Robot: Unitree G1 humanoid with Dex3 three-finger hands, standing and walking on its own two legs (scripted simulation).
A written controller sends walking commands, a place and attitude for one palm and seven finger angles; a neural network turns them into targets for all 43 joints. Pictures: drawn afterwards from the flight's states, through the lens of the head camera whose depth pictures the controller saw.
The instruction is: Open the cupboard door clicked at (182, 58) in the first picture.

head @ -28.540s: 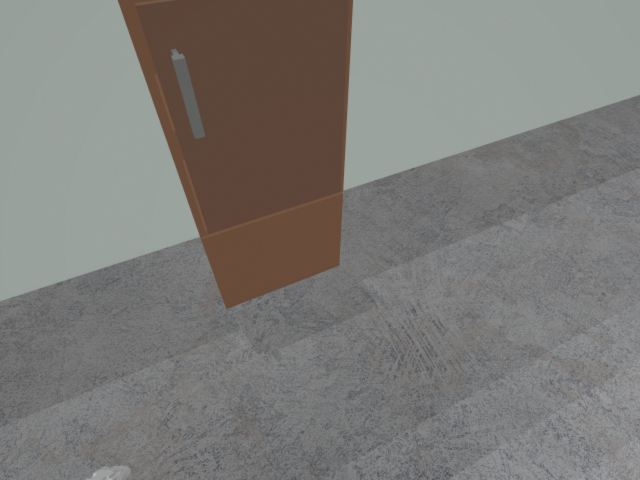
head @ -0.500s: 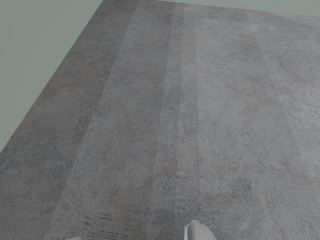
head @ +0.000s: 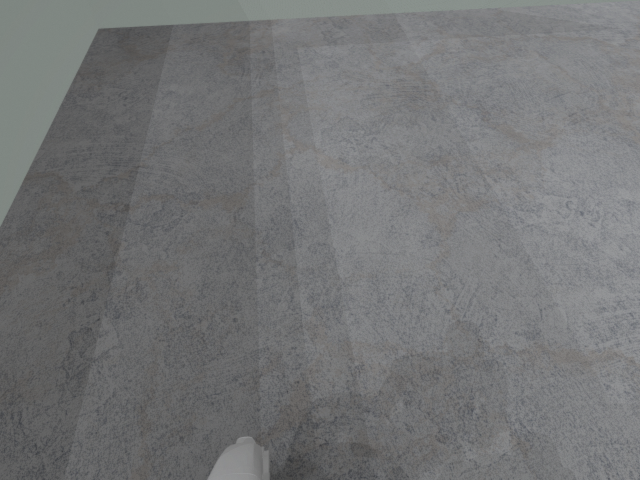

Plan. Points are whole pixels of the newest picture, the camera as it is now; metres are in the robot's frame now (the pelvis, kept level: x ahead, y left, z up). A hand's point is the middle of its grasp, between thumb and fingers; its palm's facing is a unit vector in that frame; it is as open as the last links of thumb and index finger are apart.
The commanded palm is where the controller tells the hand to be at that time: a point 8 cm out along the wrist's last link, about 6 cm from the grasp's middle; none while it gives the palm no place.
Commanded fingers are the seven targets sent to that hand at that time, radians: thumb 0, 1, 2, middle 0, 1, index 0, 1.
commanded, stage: walk to a spot facing it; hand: left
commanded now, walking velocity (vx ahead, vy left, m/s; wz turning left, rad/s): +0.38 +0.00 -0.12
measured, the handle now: out of the picture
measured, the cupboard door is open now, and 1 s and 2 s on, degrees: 36 36 36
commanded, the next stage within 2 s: turn to face it in 0.26 s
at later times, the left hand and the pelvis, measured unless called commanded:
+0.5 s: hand (216, 359) +0.32 +0.19 -0.17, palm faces -0.12 -0.97 -0.21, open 7.3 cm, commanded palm none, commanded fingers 0.00 0.90 0.90 -0.20 -0.30 -0.20 -0.30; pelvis +0.23 +0.01 +0.00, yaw -7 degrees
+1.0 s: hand (219, 315) +0.41 +0.21 -0.19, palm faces +0.19 -0.96 -0.20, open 7.3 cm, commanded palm none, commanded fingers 0.00 0.90 0.90 -0.20 -0.30 -0.20 -0.30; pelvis +0.34 +0.00 -0.02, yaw +11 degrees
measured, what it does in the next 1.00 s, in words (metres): walks ahead: left foot, then right foot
